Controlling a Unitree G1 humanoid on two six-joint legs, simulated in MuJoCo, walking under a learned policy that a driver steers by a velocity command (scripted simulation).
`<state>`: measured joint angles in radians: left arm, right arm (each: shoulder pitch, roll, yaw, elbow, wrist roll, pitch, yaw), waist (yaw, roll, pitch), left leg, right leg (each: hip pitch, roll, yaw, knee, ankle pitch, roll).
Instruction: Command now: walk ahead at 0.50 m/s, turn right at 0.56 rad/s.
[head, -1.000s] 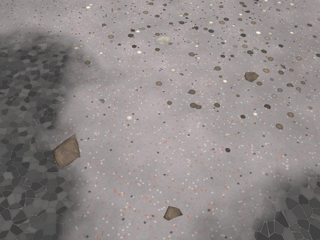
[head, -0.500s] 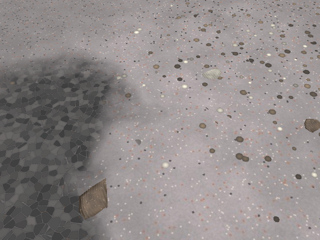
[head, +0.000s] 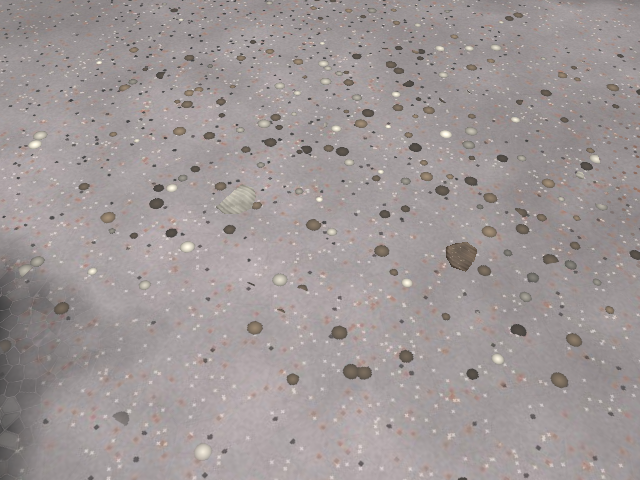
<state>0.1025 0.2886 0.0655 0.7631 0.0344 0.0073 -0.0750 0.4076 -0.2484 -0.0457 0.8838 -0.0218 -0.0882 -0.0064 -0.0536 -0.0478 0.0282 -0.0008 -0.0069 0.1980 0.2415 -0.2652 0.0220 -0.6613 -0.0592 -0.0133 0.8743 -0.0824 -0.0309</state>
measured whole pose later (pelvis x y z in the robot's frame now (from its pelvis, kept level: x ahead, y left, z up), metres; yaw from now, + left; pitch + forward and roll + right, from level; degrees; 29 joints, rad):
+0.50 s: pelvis +0.27 -0.07 +0.00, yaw -18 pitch +1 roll +0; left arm 0.39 0.27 0.07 0.84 0.00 -0.04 -0.01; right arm 0.11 -0.27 -0.04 0.73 -0.05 -0.01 0.02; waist 0.06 0.04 0.04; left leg -0.67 0.12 -0.04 0.85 -0.12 -0.06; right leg -0.08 0.16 0.10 0.30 -0.22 -0.14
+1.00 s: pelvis +0.46 -0.08 +0.00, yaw -12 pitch +0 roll -1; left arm 0.15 0.26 0.03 0.78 0.03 0.03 0.02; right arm 0.28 -0.26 -0.05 0.84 -0.01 0.01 0.01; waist -0.03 -0.03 0.09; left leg -0.32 -0.12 -0.07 0.39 -0.07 0.09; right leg -0.52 0.00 0.08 0.97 -0.37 0.04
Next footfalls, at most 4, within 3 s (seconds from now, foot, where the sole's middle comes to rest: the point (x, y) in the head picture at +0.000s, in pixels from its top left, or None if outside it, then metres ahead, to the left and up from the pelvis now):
0.16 right None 0.24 -0.10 -0.78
0.68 left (332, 427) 0.58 -0.05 -0.78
1.22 right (416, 456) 0.52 -0.22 -0.78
1.72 left None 0.46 -0.01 -0.78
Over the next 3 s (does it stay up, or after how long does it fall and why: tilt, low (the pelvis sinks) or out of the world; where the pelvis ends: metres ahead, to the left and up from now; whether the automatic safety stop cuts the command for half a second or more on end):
stays up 0.87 0.07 0.00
